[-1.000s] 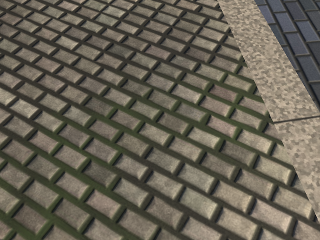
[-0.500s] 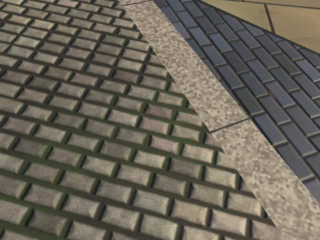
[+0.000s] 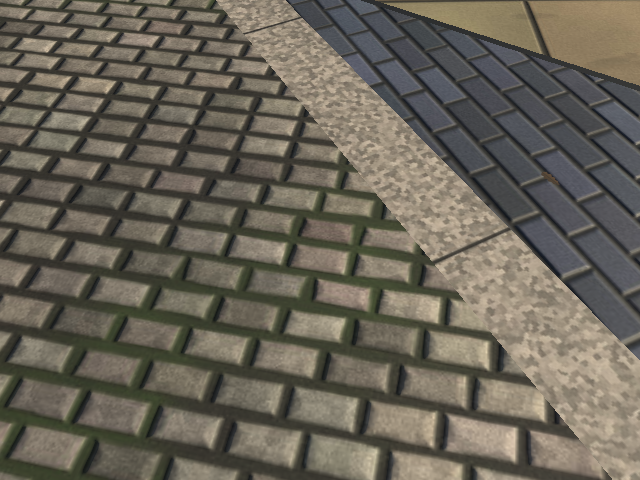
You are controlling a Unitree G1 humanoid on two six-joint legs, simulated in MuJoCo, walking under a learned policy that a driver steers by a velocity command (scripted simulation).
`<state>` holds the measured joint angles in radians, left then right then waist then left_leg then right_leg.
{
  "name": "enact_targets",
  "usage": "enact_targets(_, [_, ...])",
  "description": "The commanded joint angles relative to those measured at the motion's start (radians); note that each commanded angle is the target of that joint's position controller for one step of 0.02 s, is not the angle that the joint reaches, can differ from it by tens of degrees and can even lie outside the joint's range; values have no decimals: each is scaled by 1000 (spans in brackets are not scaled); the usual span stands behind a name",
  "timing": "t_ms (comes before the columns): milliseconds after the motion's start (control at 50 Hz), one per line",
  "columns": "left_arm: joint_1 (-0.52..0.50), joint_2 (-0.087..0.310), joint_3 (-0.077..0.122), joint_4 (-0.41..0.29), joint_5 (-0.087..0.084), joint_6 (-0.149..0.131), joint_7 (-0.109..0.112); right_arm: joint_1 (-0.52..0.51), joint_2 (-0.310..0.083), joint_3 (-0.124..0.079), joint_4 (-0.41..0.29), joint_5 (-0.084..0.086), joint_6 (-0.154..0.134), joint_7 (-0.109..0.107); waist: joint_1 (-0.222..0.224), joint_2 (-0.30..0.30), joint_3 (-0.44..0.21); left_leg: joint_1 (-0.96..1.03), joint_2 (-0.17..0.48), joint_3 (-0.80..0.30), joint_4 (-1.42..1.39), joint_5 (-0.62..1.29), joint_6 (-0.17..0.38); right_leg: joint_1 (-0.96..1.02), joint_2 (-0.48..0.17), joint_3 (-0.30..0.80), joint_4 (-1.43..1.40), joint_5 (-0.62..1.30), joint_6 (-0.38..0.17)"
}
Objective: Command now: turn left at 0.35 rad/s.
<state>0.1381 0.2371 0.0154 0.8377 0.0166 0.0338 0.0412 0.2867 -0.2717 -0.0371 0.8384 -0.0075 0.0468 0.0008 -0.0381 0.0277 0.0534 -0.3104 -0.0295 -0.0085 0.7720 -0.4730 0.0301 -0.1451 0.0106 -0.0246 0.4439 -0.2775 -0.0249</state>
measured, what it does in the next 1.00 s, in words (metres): steps on the spot: left foot, then right foot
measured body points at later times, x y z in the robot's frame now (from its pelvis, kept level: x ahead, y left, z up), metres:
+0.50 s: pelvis -0.03 +0.05 +0.01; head +0.00 +0.08 +0.45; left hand +0.00 +0.35 -0.13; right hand +0.13 -0.21 -0.10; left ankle -0.04 +0.11 -0.74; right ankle +0.01 -0.11 -0.67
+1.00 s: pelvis -0.02 +0.02 +0.00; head +0.01 +0.03 +0.45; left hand +0.01 +0.32 -0.12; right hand +0.15 -0.23 -0.12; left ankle -0.08 +0.13 -0.72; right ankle +0.02 -0.08 -0.74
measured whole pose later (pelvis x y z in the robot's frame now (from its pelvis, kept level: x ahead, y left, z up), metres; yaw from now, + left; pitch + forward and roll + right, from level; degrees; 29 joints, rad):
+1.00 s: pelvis -0.02 +0.02 +0.00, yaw +10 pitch +1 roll +1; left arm 0.20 0.29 0.05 0.87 0.01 0.04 0.01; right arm 0.16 -0.30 -0.03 0.83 0.00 0.03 -0.04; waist 0.01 -0.01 0.05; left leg -0.26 -0.08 -0.07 0.66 -0.45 0.00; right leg -0.24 0.08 0.19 0.43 -0.19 -0.02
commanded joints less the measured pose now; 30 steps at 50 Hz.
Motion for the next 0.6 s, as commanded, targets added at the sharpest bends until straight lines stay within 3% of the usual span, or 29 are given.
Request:
enact_targets(20, [30,168,45,-31,4,-4,10,-7,-77,-31,-62,-4,0,1,39,-155,-16,-116,19,10,138,-70,-19,50,-292,148,-94,565,-198])
enact_targets(100, [1,189,58,-37,10,-1,0,-34,-75,-32,-85,7,7,17,51,-203,-47,-32,21,53,-17,-10,-21,45,-280,98,-53,511,-168])
enact_targets(160, [-27,209,70,-39,0,2,-8,19,-73,-36,-79,3,-2,21,4,-155,-73,122,-5,85,-271,186,9,-23,-263,44,67,374,-100])
enact_targets(180, [9,192,69,-31,4,1,-12,23,-113,-46,-82,-12,-15,14,-1,-30,-67,192,38,-46,-413,291,29,-111,-210,-13,208,181,-36])
enact_targets(200, [23,106,47,-80,10,5,-18,24,-268,-79,-115,-17,-29,8,24,271,-72,284,341,-482,-502,552,122,-372,-47,-115,464,-263,54])
enact_targets(220, [-68,125,45,-105,10,21,0,116,-299,-91,-86,-8,-30,14,-40,218,-71,198,412,-553,-499,732,251,-385,14,25,596,-392,41])
enact_targets(240, [-60,139,49,-97,1,28,2,95,-248,-81,-80,-4,-26,12,-7,113,-34,185,366,-472,-483,675,268,-401,-16,64,668,-327,34])
enact_targets(260, [-47,146,51,-80,-7,24,-3,25,-203,-70,-92,2,-21,5,18,64,7,157,299,-388,-485,584,237,-406,-35,76,666,-233,28])
enact_targets(280, [-32,157,55,-68,-4,15,-8,-42,-178,-63,-112,2,-14,0,40,61,6,171,236,-342,-490,514,192,-409,-44,79,636,-163,26])
enact_targets(320, [6,166,59,-51,13,10,-22,-50,-159,-57,-121,7,-13,-4,40,78,-50,219,196,-305,-474,622,180,-389,-29,67,651,-100,40])
enact_targets(380, [4,150,56,-58,5,14,-27,-10,-177,-64,-113,10,-18,-2,27,50,-75,265,192,-319,-467,616,182,-411,-21,72,617,-75,59])
enact_targets(500, [-33,159,56,-84,5,16,-16,18,-192,-70,-112,-3,-11,-8,-1,81,-55,252,182,-418,-474,454,196,-429,-6,90,482,-89,75])
enact_targets(600, [-5,147,46,-72,-3,10,-14,-8,-161,-53,-112,-18,-16,-11,2,74,-83,200,184,-410,-462,495,198,-319,-6,74,396,-102,56])
Velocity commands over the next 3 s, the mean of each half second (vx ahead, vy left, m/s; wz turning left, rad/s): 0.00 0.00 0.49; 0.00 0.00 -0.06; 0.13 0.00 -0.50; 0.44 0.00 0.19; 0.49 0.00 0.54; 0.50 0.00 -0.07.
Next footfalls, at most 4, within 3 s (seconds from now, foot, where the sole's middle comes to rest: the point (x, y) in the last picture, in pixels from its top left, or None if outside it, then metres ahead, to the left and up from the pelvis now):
0.18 left None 0.00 0.11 -0.78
0.76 right None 0.06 -0.07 -0.78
1.10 left None -0.02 0.14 -0.78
1.62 right None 0.14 -0.11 -0.78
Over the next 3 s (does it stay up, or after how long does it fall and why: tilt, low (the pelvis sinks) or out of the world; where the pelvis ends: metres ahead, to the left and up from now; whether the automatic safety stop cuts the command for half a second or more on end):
stays up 0.78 0.06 0.01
